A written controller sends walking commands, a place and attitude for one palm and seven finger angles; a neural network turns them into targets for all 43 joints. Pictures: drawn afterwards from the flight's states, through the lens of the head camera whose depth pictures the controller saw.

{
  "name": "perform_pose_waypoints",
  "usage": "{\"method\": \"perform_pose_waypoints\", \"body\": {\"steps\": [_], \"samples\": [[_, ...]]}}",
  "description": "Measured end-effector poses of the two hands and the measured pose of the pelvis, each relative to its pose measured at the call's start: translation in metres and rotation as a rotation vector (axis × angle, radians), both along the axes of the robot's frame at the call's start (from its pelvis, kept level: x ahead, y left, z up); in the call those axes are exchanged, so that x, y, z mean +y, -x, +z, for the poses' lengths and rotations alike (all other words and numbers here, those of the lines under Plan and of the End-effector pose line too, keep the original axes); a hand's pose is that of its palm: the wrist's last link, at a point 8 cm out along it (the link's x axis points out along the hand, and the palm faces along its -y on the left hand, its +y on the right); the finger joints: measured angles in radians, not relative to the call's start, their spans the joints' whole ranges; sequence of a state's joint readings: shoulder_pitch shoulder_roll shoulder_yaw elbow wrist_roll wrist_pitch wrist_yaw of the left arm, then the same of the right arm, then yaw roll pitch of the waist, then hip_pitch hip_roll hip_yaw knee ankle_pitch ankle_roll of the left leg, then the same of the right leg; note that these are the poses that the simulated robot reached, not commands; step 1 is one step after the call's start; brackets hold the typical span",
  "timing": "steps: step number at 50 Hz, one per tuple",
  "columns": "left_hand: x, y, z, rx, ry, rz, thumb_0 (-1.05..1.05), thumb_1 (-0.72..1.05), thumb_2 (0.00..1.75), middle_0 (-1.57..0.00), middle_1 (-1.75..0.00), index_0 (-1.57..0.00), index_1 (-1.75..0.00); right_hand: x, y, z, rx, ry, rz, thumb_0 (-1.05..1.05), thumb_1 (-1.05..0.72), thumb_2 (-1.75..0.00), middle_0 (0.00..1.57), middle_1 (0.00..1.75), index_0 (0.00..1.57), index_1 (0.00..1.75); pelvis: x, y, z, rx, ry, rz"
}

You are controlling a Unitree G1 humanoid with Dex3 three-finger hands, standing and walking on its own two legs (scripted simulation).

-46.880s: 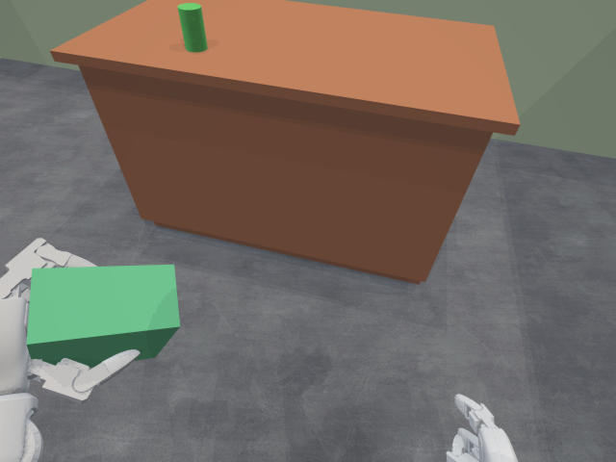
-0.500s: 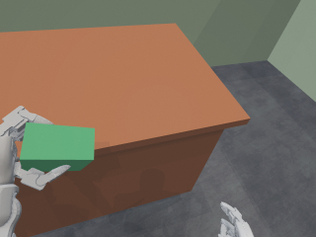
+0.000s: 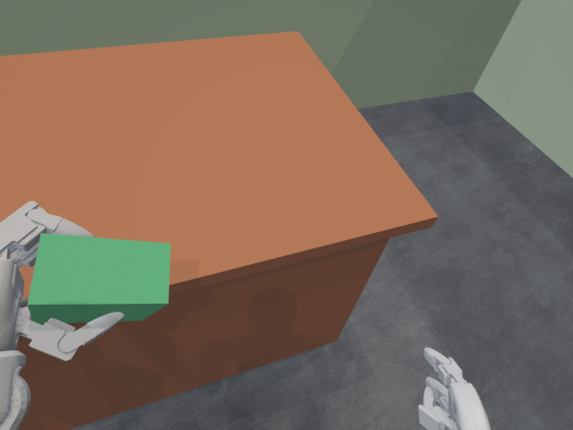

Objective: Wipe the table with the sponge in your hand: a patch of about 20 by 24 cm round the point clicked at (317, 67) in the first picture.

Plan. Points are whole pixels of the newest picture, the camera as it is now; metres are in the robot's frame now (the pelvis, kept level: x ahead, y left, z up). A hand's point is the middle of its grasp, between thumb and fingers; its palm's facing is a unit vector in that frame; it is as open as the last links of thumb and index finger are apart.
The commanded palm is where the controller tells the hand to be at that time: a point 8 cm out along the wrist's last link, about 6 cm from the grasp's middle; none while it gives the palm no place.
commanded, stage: come to a stop and stand still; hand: left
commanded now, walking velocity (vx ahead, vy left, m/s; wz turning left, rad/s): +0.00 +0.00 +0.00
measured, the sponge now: (118, 285) +0.24 +0.21 +0.12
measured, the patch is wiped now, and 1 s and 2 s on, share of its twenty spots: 0.00 0.00 0.00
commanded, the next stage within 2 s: look again from close up in 0.12 s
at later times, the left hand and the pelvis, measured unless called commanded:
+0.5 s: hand (60, 273) +0.23 +0.25 +0.16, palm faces +0.39 -0.84 -0.37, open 10.5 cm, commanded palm +0.17 +0.29 +0.17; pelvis +0.01 +0.00 +0.00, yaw +0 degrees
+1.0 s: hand (79, 297) +0.20 +0.23 +0.15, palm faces +0.35 -0.70 -0.63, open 10.5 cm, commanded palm +0.17 +0.28 +0.20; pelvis -0.01 -0.03 -0.01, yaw +3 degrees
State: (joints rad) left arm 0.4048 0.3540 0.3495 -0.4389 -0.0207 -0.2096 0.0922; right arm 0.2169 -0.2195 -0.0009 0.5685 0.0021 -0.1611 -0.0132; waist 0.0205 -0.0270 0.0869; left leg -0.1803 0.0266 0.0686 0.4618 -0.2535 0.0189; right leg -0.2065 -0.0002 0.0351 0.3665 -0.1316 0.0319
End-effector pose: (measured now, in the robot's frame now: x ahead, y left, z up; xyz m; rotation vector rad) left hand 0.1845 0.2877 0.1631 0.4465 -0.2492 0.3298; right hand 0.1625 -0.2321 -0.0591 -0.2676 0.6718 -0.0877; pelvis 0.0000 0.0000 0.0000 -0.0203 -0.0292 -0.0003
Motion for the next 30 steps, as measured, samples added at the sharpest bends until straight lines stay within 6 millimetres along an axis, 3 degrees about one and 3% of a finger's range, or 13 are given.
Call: {"method": "perform_pose_waypoints", "body": {"steps": [6,16,25,30], "samples": [[0.002,-0.001,0.008,-0.013,-0.014,0.009,-0.01,-0.55,1.03,-0.7,-1.32,-0.71,-1.31,0.001,-0.008,-0.002,0.005,-0.015,-0.015,0.01,-0.91,-0.89,0.2,0.3,0.2,0.3,0.001,-0.006,0.001,0.003,-0.001,-0.003],[0.007,-0.004,-0.011,0.056,0.048,0.049,-0.01,-0.55,1.03,-0.7,-1.32,-0.71,-1.32,0.017,-0.015,-0.005,0.012,-0.045,0.002,0.01,-0.91,-0.89,0.2,0.3,0.2,0.3,0.003,-0.009,0.001,-0.001,-0.003,-0.001],[0.007,-0.002,0.006,-0.01,0.01,0.026,-0.01,-0.55,1.03,-0.7,-1.32,-0.71,-1.32,0.022,-0.017,-0.003,0.011,-0.048,0.01,0.01,-0.91,-0.89,0.2,0.3,0.21,0.3,0.005,-0.009,0.001,-0.007,-0.003,0.006],[0.011,0.0,0.004,0.004,0.012,0.045,-0.01,-0.55,1.03,-0.7,-1.32,-0.71,-1.32,0.021,-0.016,-0.004,0.013,-0.052,-0.001,0.01,-0.91,-0.89,0.2,0.3,0.2,0.3,0.006,-0.01,0.001,-0.006,-0.004,0.004]]}}
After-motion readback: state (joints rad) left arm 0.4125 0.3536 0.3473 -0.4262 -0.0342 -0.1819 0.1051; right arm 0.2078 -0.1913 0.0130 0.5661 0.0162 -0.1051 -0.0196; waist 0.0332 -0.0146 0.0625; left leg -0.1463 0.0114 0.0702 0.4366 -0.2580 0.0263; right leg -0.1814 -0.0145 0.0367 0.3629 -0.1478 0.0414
